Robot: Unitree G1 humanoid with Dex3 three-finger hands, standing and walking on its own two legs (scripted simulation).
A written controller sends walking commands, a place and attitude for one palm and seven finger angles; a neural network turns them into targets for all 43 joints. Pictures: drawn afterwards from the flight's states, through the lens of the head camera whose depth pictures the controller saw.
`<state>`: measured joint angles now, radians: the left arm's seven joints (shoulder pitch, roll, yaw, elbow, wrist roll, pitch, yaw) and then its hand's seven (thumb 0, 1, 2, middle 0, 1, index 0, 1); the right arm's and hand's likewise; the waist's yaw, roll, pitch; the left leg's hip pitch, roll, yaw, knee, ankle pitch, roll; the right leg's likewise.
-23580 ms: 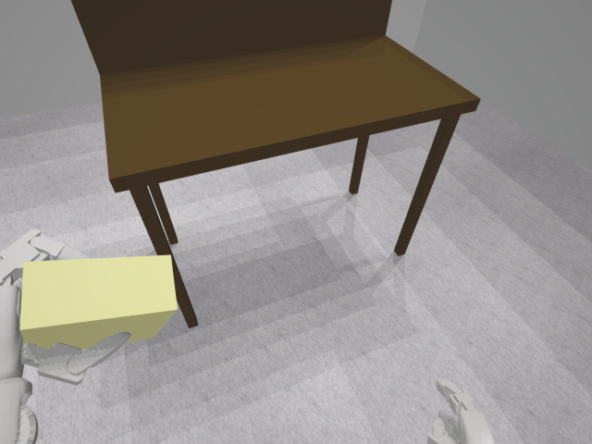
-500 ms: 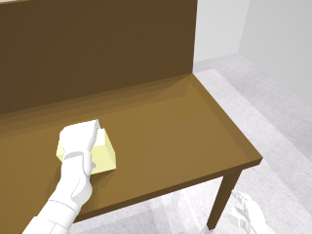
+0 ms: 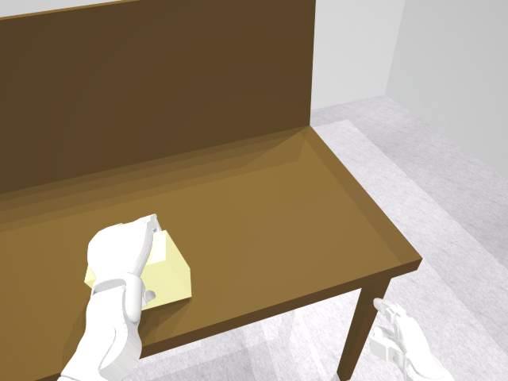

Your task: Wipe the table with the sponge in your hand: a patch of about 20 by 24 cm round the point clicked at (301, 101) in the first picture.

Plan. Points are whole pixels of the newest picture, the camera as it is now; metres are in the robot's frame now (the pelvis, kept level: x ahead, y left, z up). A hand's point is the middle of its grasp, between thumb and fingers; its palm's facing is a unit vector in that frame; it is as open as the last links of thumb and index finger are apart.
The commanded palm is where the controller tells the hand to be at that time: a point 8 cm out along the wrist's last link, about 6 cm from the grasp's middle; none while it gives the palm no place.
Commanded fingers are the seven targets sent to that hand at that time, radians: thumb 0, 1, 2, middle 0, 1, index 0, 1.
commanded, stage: slide across to the third lane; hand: left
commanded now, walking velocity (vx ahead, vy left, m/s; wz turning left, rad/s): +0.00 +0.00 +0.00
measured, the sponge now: (148, 280) +0.26 +0.23 +0.03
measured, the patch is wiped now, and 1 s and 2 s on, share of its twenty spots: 0.90 0.95 1.00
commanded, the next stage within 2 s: wipe forward along the third lane in 0.64 s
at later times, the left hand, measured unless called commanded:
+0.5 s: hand (159, 266) +0.26 +0.20 +0.07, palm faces +0.04 -0.06 -1.00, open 10.1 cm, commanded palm +0.24 +0.16 +0.12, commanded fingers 0.00 0.10 1.30 -1.20 -1.60 -1.20 -1.60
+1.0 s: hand (185, 252) +0.29 +0.16 +0.07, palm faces +0.02 -0.06 -1.00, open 10.1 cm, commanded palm +0.27 +0.15 +0.11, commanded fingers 0.00 0.10 1.30 -1.20 -1.60 -1.20 -1.60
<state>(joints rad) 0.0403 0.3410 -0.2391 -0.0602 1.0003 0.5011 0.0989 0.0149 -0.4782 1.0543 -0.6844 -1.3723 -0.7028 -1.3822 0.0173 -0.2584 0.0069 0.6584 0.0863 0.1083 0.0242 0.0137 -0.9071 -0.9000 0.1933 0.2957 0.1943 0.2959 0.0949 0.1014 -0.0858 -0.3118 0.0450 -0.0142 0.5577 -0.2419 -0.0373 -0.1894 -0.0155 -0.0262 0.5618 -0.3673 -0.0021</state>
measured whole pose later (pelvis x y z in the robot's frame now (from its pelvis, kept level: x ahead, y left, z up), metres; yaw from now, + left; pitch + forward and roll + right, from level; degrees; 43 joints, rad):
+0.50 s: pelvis -0.03 -0.01 +0.00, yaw +1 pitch -2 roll +0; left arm -0.18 0.28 -0.39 0.16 1.00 0.52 0.10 -0.02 -0.49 1.06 -0.70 -1.36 -0.72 -1.36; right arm -0.01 -0.23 0.02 0.72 0.09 0.04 0.01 0.01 -0.91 -0.90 0.19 0.30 0.19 0.29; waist 0.12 0.11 -0.07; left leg -0.32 0.04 -0.04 0.54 -0.19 -0.04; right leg -0.20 -0.01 -0.05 0.59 -0.35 -0.01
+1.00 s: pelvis -0.04 -0.02 +0.00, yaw +1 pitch -2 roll +0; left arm -0.37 0.19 -0.39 0.43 0.98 0.55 0.14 -0.03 -0.52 1.07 -0.73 -1.34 -0.75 -1.32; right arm 0.02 -0.24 0.01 0.75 0.09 0.08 0.00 0.01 -0.91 -0.90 0.19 0.30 0.20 0.30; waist 0.09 0.10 -0.10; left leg -0.34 0.05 -0.04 0.55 -0.19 -0.04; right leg -0.24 0.00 -0.05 0.62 -0.35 -0.03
